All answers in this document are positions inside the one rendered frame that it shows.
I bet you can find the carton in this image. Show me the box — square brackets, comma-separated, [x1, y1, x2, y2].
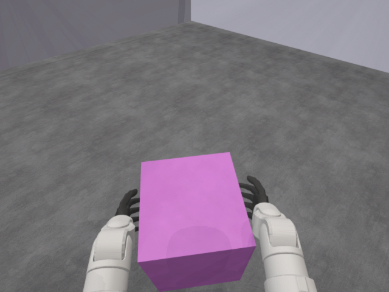
[137, 152, 256, 292]

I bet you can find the right robot hand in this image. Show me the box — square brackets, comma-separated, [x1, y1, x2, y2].
[239, 176, 269, 220]

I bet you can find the robot right forearm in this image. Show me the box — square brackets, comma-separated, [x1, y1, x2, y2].
[252, 203, 317, 292]

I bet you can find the left robot hand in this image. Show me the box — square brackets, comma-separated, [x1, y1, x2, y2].
[115, 189, 140, 232]

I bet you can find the robot left forearm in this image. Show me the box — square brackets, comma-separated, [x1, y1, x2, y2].
[83, 215, 135, 292]

